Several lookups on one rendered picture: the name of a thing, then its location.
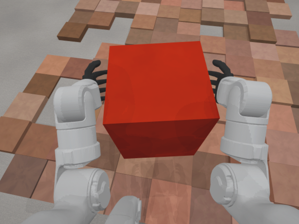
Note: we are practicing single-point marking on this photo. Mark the robot right hand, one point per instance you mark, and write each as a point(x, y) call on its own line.
point(226, 73)

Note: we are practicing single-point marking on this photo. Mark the robot left hand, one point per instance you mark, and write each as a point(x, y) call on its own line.
point(94, 75)

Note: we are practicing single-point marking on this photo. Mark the left robot thigh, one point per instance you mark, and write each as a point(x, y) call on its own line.
point(126, 211)

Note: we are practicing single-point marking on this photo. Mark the right robot upper arm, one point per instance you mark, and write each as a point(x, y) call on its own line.
point(243, 190)

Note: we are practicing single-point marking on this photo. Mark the left robot upper arm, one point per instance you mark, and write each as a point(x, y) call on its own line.
point(79, 195)

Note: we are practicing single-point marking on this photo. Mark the left robot forearm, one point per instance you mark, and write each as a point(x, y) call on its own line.
point(74, 109)

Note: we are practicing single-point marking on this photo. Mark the right robot forearm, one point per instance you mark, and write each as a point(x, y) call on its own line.
point(248, 108)

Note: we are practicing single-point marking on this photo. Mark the carton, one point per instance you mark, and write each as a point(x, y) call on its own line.
point(159, 100)

